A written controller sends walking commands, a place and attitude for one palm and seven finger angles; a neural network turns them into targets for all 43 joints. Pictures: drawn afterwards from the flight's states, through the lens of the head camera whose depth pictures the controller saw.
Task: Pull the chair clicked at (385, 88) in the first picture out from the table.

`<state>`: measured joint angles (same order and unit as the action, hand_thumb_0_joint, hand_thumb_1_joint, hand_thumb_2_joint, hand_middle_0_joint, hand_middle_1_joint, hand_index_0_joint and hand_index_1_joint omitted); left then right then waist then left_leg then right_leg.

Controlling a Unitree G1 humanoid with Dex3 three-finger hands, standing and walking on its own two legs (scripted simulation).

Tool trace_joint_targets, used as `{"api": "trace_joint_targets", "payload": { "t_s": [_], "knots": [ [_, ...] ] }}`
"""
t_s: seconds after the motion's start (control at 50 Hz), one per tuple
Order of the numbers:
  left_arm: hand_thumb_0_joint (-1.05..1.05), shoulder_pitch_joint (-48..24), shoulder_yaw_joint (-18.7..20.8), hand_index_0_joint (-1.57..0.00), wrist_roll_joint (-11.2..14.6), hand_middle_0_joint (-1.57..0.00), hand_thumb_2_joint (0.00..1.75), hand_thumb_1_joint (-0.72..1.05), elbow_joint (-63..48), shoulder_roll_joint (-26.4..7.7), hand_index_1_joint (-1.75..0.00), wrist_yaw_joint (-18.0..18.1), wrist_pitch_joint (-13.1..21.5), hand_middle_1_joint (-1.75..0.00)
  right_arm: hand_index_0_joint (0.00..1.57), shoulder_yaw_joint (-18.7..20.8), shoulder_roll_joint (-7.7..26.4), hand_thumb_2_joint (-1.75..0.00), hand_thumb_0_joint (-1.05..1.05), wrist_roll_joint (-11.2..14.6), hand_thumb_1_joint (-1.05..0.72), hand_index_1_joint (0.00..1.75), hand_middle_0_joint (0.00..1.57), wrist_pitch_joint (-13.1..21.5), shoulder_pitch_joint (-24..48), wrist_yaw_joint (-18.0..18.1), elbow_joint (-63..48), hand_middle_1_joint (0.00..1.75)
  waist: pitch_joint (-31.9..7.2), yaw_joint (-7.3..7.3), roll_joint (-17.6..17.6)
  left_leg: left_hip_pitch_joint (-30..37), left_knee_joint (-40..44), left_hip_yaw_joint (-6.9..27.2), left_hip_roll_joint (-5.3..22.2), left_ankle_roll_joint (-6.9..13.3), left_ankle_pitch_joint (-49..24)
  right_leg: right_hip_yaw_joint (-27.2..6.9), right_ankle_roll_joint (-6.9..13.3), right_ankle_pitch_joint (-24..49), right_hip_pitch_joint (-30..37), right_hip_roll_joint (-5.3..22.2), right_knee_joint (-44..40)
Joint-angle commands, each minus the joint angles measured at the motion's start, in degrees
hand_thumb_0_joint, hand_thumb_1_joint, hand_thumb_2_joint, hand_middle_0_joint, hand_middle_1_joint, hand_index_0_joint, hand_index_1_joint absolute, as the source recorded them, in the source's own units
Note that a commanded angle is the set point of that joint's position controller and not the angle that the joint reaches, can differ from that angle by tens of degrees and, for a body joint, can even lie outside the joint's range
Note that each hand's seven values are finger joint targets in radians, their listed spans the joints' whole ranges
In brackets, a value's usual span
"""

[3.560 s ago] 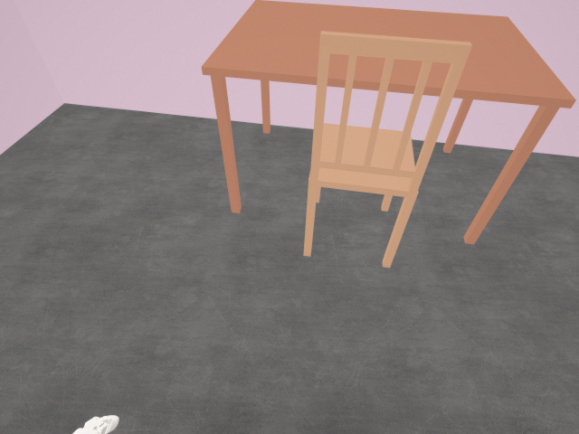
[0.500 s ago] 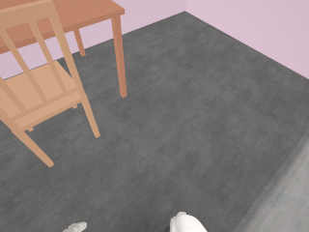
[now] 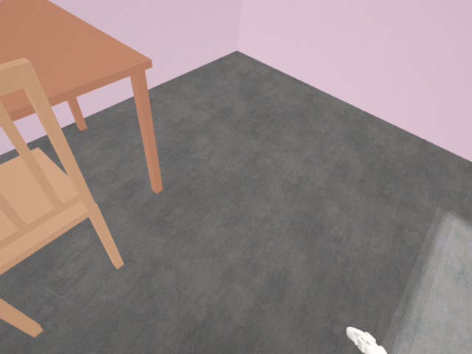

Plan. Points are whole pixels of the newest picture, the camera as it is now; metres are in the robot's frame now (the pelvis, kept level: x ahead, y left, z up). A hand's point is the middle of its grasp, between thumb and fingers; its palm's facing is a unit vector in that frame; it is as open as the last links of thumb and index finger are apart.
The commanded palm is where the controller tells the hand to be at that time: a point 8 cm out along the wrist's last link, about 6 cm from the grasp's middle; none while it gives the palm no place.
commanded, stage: walk to a spot facing it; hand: left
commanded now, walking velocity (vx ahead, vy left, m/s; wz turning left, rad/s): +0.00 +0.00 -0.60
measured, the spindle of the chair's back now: out of the picture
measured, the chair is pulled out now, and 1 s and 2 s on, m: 0.00 0.00 0.00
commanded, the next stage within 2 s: turn to face it in 1.72 s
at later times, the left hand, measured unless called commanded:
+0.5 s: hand (171, 306) +0.23 +0.15 -0.16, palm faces -0.35 -0.92 -0.20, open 7.4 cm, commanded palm none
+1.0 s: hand (183, 289) +0.27 +0.14 -0.16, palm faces -0.51 -0.84 -0.20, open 7.4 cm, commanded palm none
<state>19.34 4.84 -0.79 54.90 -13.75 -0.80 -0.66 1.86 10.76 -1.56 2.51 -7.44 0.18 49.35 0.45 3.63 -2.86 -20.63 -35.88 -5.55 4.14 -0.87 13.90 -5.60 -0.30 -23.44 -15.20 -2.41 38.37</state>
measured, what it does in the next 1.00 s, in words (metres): steps on the spot, turning right: right foot, then left foot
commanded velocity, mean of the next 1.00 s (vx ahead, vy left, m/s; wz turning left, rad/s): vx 0.00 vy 0.00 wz -0.60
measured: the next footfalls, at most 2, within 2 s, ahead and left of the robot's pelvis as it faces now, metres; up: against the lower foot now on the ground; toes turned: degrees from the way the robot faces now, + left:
right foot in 0.54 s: +0.10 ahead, -0.13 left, +0.00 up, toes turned -28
left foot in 1.00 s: +0.20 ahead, +0.08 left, +0.00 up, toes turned -33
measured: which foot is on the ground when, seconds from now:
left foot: down 0.00-0.54, up 0.56-0.98, down 1.00-1.00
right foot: up 0.00-0.52, down 0.54-1.00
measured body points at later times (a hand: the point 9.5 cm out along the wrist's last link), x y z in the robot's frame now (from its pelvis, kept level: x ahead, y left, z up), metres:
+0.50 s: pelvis +0.07 +0.01 +0.00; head +0.10 -0.01 +0.45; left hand +0.25 +0.20 -0.14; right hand -0.04 -0.21 -0.15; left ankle +0.05 +0.11 -0.72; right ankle +0.07 -0.11 -0.71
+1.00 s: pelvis +0.09 +0.02 +0.00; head +0.13 +0.01 +0.45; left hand +0.30 +0.18 -0.15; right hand +0.06 -0.27 -0.12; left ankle +0.16 +0.11 -0.73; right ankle +0.07 -0.11 -0.72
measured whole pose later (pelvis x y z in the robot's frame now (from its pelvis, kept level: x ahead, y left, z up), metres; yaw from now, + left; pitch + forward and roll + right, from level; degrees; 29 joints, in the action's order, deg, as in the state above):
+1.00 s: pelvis +0.09 +0.02 +0.00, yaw -36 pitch +1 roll +0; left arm 11.6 4.4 -0.8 51.2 -12.7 -0.2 -3.0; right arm 2.5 11.5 -0.7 -0.7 -6.6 1.5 49.0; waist 3.1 1.7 -2.0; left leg -17.0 -33.4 -3.0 2.0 -2.7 18.7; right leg -6.3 0.6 -12.5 -21.3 -4.6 33.1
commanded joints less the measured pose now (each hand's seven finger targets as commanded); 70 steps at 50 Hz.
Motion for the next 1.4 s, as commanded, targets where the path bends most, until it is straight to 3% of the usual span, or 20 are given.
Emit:
{"api": "trace_joint_targets", "payload": {
  "t_s": [0.0, 0.04, 0.12, 0.26, 0.4, 0.44, 0.48, 0.5, 0.52, 0.54, 0.64, 0.84, 0.92, 0.94, 0.98, 1.0, 1.04, 1.12, 1.32, 1.38],
  "knots": [
    [0.00, -3.4, 1.6, -0.20, -0.8, -0.20, 0.90, 0.90, -5.2, -5.0, -0.30, -0.2, 0.9, -0.30, 0.20, 2.7, 11.8, -0.90, 0.00, -0.1, -0.90, 0.30, 0.20, -0.3, -10.7, 1.2, -0.8, 0.30, -0.1, -5.54, 14.4, 14.8, 23.1, 22.2, 23.6, 6.4, 2.9, 1.8, -1.2, -6.6, -22.9, 4.1, 28.4],
    [0.00, -3.6, 1.8, -0.20, -1.1, -0.20, 0.90, 0.90, -4.4, -4.2, -0.30, -1.2, 0.5, -0.30, 0.20, 1.5, 9.5, -0.90, 0.00, 0.0, -0.90, 0.30, 0.20, 0.1, -6.7, 1.5, -1.9, 0.30, 4.4, -3.76, 11.9, 10.0, 21.8, 13.4, 19.4, 5.1, -8.9, 4.5, -1.7, -1.0, -21.7, 5.4, 32.4],
    [0.00, 0.2, 1.5, -0.20, -0.6, -0.20, 0.90, 0.90, -2.5, -1.8, -0.30, -0.9, -1.2, -0.30, 0.20, 0.9, 6.9, -0.90, 0.00, 0.7, -0.90, 0.30, 0.20, 0.3, -8.5, 2.1, -0.1, 0.30, 0.5, -2.25, 13.4, 12.8, 17.5, -0.9, 14.3, 2.4, -30.9, 6.0, -3.1, 6.1, -19.3, 5.3, 35.2],
    [0.00, -5.5, 1.4, -0.20, -0.7, -0.20, 0.90, 0.90, -4.3, -0.3, -0.30, -0.9, -2.8, -0.30, 0.20, 2.0, 6.8, -0.90, 0.00, 0.4, -0.90, 0.30, 0.20, -0.6, -11.5, 2.2, 2.0, 0.30, 1.8, -3.61, 11.1, 17.3, 17.7, -3.9, 17.1, 6.8, -26.0, 7.6, -4.3, 8.2, -23.1, 7.3, 28.2],
    [0.00, -13.6, 0.4, -0.20, -0.7, -0.20, 0.90, 0.90, -7.1, 0.3, -0.30, -0.8, -1.7, -0.30, 0.20, 3.5, 9.0, -0.90, 0.00, -0.2, -0.90, 0.30, 0.20, -1.7, -14.2, 1.4, 4.4, 0.30, 2.1, -6.83, 14.1, 19.1, 12.8, -8.5, 19.3, 6.9, -28.4, 12.5, -2.3, 2.1, -14.6, 6.3, 7.6],
    [0.00, -12.8, 0.5, -0.20, -0.7, -0.20, 0.90, 0.90, -7.2, 0.0, -0.30, -0.6, -1.1, -0.30, 0.20, 3.9, 9.7, -0.90, 0.00, -0.3, -0.90, 0.30, 0.20, -1.9, -14.0, 1.2, 4.5, 0.30, 1.0, -5.90, 13.3, 19.0, 9.0, -9.6, 20.1, 5.8, -32.1, 13.3, -1.0, 2.2, -10.6, 4.9, 3.2],
    [0.00, -6.0, 1.1, -0.20, -0.8, -0.20, 0.90, 0.90, -5.8, -2.8, -0.30, -0.2, 0.2, -0.30, 0.20, 4.1, 10.2, -0.90, 0.00, 0.3, -0.90, 0.30, 0.20, -1.9, -13.3, 0.7, 3.5, 0.30, -3.7, -1.69, 9.0, 13.9, -4.5, -12.4, 18.4, 1.9, -34.2, 13.2, 0.9, 12.0, 3.6, 3.8, -7.7],
    [0.00, -0.3, 2.2, -0.20, -1.1, -0.20, 0.90, 0.90, -4.3, -8.3, -0.30, 0.4, 1.2, -0.30, 0.20, 3.7, 8.6, -0.90, 0.00, 1.0, -0.90, 0.30, 0.20, -2.2, -13.4, 0.1, 2.1, 0.30, -9.0, 0.95, -3.0, 1.5, -18.9, -14.1, 14.3, -1.5, -18.4, 0.6, 5.0, 27.1, 17.6, 12.8, -11.9],
    [0.00, 3.4, 3.5, -0.20, -0.4, -0.20, 0.90, 0.90, -3.4, -14.5, -0.30, 1.2, 1.5, -0.30, 0.20, 2.6, 4.5, -0.90, 0.00, 1.0, -0.90, 0.30, 0.20, -2.4, -10.8, 0.0, -1.1, 0.30, -11.3, 1.92, -14.6, -12.9, -35.1, -9.4, 4.2, -4.9, 21.8, -20.1, 12.8, 54.2, 22.3, 26.8, -13.4],
    [0.00, 3.3, 3.6, -0.20, 0.6, -0.20, 0.90, 0.90, -3.3, -14.4, -0.30, 2.1, 0.8, -0.30, 0.20, 2.7, 5.8, -0.90, 0.00, 1.2, -0.90, 0.30, 0.20, -3.2, -8.4, 1.1, -1.8, 0.30, -11.3, 1.89, -9.4, -13.7, -37.9, 0.6, 4.8, -3.8, 24.0, -16.3, 16.0, 53.9, 19.8, 27.5, -14.1],
    [0.00, -12.3, 1.6, -0.20, 0.0, -0.20, 0.90, 0.90, -7.6, -7.8, -0.30, 2.4, 0.2, -0.30, 0.20, 2.9, 5.0, -0.90, 0.00, 0.2, -0.90, 0.30, 0.20, -4.8, -8.9, 0.9, 0.9, 0.30, -1.4, -4.82, -2.9, -8.8, -31.7, 3.1, 5.2, -4.6, 9.0, -5.7, 10.0, 27.8, 0.7, 16.2, -19.8],
    [0.00, -8.1, 2.3, -0.20, -0.7, -0.20, 0.90, 0.90, -7.5, -9.8, -0.30, 1.3, -0.2, -0.30, 0.20, 2.5, 5.3, -0.90, 0.00, 0.8, -0.90, 0.30, 0.20, -3.7, -2.2, 1.1, -2.9, 0.30, -3.8, -2.05, -6.2, -4.0, -11.8, 3.1, -0.7, -4.2, 10.3, -13.7, 11.1, 28.7, 3.1, 13.5, -17.2],
    [0.00, -10.4, 2.4, -0.20, -0.4, -0.20, 0.90, 0.90, -8.2, -9.6, -0.30, 1.4, -0.8, -0.30, 0.20, 2.5, 5.9, -0.90, 0.00, 1.3, -0.90, 0.30, 0.20, -3.0, -5.7, 1.7, -2.6, 0.30, -5.9, -4.23, -6.2, 5.6, 3.4, 3.4, -2.4, -3.1, 5.6, -16.7, 8.4, 31.1, 0.8, 12.0, -13.1],
    [0.00, -11.5, 2.3, -0.20, 0.0, -0.20, 0.90, 0.90, -8.8, -8.7, -0.30, 1.4, -1.0, -0.30, 0.20, 2.6, 6.7, -0.90, 0.00, 1.3, -0.90, 0.30, 0.20, -2.5, -8.8, 2.0, -1.9, 0.30, -7.0, -5.96, -4.2, 13.1, 11.7, 3.6, -1.4, -2.4, 0.6, -14.8, 5.8, 27.8, -3.2, 9.6, -9.9],
    [0.00, -9.9, 1.3, -0.20, 0.5, -0.20, 0.90, 0.90, -10.8, -3.6, -0.30, 0.3, -1.2, -0.30, 0.20, 4.2, 16.0, -0.90, 0.00, 0.4, -0.90, 0.30, 0.20, -2.2, -8.1, 2.1, -3.3, 0.30, -4.9, -5.56, 21.6, 20.8, 22.7, 26.3, 22.4, 5.8, -6.4, 0.3, -1.4, -8.0, -21.8, -2.8, 11.4],
    [0.00, -10.3, 1.9, -0.20, -0.5, -0.20, 0.90, 0.90, -10.0, -6.2, -0.30, 0.1, -1.4, -0.30, 0.20, 3.7, 15.6, -0.90, 0.00, 0.1, -0.90, 0.30, 0.20, -2.5, -6.4, 2.0, -4.2, 0.30, -2.1, -5.79, 15.6, 13.3, 22.3, 26.2, 25.4, 9.5, -6.9, 0.3, -2.0, -9.0, -20.2, 0.7, 22.6],
    [0.00, -6.5, 3.1, -0.20, -1.1, -0.20, 0.90, 0.90, -6.9, -7.0, -0.30, -0.5, -2.2, -0.30, 0.20, 2.3, 10.2, -0.90, 0.00, 0.1, -0.90, 0.30, 0.20, -2.1, 0.8, 2.3, -5.6, 0.30, 0.9, -2.02, 12.9, 7.6, 22.0, 15.2, 17.9, 7.1, -6.0, 0.6, -3.0, -1.6, -18.2, 2.1, 30.5],
    [0.00, -6.6, 2.2, -0.20, -0.5, -0.20, 0.90, 0.90, -6.4, -4.4, -0.30, -1.3, -2.4, -0.30, 0.20, 2.4, 9.6, -0.90, 0.00, 0.3, -0.90, 0.30, 0.20, -1.9, -2.3, 2.3, -4.5, 0.30, -0.1, -3.19, 12.1, 13.7, 17.8, 3.5, 13.1, 6.4, -16.8, 4.8, -4.4, 2.3, -19.6, 3.3, 31.8],
    [0.00, -12.3, 0.7, -0.20, -0.2, -0.20, 0.90, 0.90, -7.7, -1.6, -0.30, -1.5, -1.8, -0.30, 0.20, 4.5, 12.9, -0.90, 0.00, -0.2, -0.90, 0.30, 0.20, -2.5, -9.8, 1.1, 0.0, 0.30, -1.4, -6.86, 16.8, 16.5, 14.1, -0.8, 18.0, 7.2, -16.3, 12.1, -3.4, -3.2, -9.2, 4.6, 6.0],
    [0.00, -8.5, 0.8, -0.20, -0.4, -0.20, 0.90, 0.90, -6.6, -2.1, -0.30, -1.7, -0.8, -0.30, 0.20, 4.6, 13.0, -0.90, 0.00, -0.2, -0.90, 0.30, 0.20, -2.5, -8.9, 0.7, 0.5, 0.30, -3.4, -4.05, 13.8, 11.8, 8.1, -3.5, 17.5, 3.7, -3.4, 14.2, -1.4, 3.1, 1.7, 2.8, -7.3]
  ]
}}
